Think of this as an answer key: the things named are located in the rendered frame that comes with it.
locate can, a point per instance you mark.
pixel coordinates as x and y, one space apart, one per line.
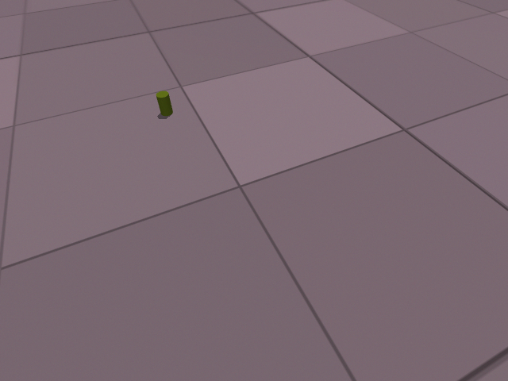
164 103

